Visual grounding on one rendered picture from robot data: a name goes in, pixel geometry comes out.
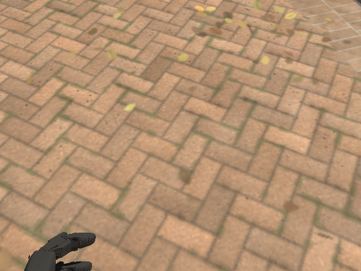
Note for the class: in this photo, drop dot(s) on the robot left hand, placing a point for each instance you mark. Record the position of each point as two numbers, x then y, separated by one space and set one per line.
45 258

